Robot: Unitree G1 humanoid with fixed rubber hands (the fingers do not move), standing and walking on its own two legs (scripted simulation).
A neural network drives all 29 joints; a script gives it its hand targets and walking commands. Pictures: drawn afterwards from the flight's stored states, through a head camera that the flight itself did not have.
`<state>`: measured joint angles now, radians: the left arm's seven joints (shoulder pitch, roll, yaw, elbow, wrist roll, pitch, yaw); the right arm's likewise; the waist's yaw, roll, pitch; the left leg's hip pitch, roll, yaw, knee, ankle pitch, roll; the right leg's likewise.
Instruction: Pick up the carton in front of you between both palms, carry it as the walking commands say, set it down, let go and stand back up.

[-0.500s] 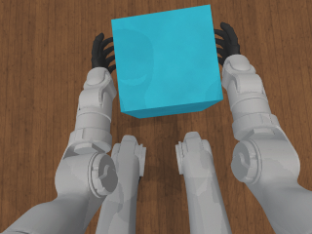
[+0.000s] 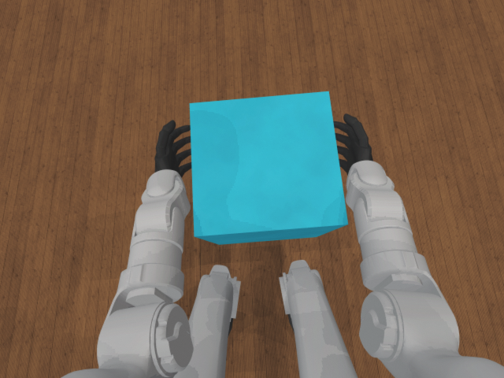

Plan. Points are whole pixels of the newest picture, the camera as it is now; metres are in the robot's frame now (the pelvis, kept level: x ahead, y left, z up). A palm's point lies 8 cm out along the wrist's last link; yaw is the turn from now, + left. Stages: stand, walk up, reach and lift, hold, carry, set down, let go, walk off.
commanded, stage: reach and lift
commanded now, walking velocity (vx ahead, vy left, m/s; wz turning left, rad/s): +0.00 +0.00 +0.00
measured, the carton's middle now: (264, 181) +0.43 -0.02 -0.13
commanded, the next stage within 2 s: hold in 1.86 s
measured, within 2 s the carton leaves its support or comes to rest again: neither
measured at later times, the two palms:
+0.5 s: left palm (115, 151) +0.39 +0.14 +0.11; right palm (401, 143) +0.39 -0.16 +0.11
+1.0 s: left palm (20, 113) +0.36 +0.15 +0.23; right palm (482, 108) +0.36 -0.15 +0.23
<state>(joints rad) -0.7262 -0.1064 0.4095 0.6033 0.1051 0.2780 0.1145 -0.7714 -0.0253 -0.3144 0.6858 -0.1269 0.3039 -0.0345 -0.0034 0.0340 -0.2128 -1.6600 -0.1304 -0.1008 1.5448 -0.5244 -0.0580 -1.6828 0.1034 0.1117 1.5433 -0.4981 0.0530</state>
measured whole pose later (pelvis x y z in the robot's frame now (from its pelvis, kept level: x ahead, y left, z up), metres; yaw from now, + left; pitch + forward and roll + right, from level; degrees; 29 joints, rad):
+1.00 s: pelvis +0.07 +0.00 +0.21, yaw -1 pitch -2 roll +0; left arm -0.29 -0.16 0.28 0.42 0.27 0.58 0.01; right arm -0.27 0.15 -0.27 0.41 -0.28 0.61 -0.02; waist 0.00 0.01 -0.07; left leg -0.18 -0.05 -0.15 0.46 -0.24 -0.01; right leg -0.20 0.05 0.15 0.45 -0.22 0.01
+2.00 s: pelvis +0.08 +0.00 +0.21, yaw -1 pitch -6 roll +0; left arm -0.25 -0.15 0.21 0.24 0.26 0.72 0.00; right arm -0.23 0.14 -0.19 0.22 -0.26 0.74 -0.02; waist 0.00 0.01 -0.02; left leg -0.04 -0.04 -0.14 0.35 -0.20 -0.01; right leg -0.06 0.04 0.14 0.35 -0.18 0.01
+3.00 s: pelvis +0.08 +0.00 +0.21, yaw +1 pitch -1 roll +0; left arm -0.25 -0.15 0.19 0.16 0.25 0.79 0.01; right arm -0.22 0.14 -0.18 0.15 -0.24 0.80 -0.02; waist -0.01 0.00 -0.10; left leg -0.21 -0.01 -0.07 0.52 -0.38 0.00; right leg -0.20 0.01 0.06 0.46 -0.30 0.01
